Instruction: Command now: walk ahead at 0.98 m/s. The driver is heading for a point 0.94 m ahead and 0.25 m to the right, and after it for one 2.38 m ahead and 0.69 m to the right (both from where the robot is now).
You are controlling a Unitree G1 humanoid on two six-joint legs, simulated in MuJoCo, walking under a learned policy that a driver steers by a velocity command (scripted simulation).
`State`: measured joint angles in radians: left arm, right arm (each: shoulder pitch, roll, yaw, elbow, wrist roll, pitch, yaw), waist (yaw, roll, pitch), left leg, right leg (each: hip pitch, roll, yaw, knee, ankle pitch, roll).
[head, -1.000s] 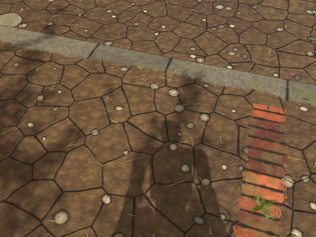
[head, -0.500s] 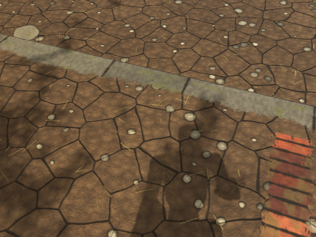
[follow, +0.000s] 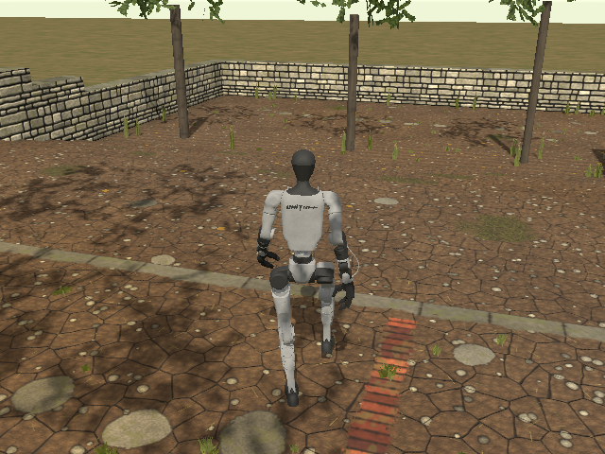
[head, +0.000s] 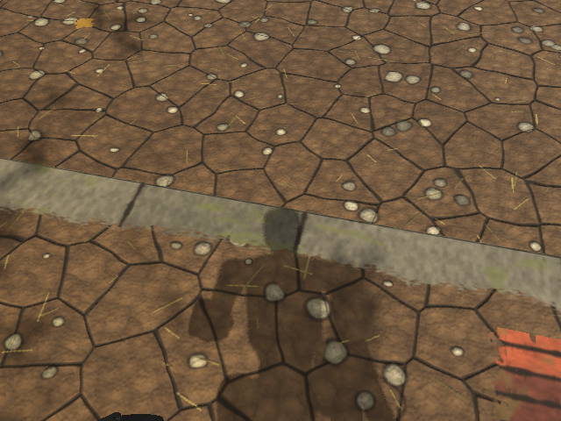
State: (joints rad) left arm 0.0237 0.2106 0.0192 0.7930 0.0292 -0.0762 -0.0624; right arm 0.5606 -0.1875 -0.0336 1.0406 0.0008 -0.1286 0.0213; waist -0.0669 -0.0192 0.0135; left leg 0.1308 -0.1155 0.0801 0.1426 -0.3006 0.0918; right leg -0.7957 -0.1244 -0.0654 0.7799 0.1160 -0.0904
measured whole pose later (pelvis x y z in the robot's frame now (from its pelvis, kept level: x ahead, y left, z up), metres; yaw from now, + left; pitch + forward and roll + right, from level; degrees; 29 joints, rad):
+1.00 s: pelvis +0.91 -0.15 -0.03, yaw -40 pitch +0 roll +3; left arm -0.04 0.29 0.03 0.62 0.01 -0.04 -0.08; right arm 0.51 -0.25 -0.03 0.92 0.01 -0.10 -0.02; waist -0.07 -0.06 0.06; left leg 0.14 0.05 0.29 0.61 -0.41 -0.06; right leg -0.59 0.03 -0.12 0.62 0.05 -0.18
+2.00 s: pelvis +1.17 -0.25 +0.00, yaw -1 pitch +3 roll -1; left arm 0.08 0.30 0.08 0.78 0.00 -0.02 0.01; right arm 0.13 -0.34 -0.09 0.52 0.01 0.05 -0.04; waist 0.00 0.02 0.02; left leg -0.37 -0.16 -0.29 0.56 -0.22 0.03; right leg -0.43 0.06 0.12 0.63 -0.26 0.05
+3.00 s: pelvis +1.40 -0.55 +0.00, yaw -34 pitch +1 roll +0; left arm 0.38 0.27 0.03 0.76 0.03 -0.07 -0.03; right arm 0.29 -0.28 -0.03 0.76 -0.01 -0.02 0.05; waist 0.00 0.04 0.00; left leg -0.69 0.10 -0.05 1.19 -0.13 0.02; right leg -0.07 0.09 -0.10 0.39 -0.33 -0.10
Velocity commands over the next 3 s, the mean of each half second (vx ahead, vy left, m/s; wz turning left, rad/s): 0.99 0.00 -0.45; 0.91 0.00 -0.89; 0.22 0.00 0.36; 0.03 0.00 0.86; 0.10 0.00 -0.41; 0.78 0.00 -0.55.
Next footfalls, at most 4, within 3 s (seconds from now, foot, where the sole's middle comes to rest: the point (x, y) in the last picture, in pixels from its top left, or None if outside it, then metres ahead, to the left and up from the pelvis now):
0.14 right None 0.36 -0.07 -0.77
0.58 left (248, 305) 0.80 0.07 -0.77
1.00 right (372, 224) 1.05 -0.31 -0.77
1.54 left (318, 182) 1.24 -0.17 -0.77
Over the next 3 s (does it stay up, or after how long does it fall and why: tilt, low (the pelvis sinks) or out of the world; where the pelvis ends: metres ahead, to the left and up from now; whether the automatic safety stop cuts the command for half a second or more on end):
stays up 1.40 -0.55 0.00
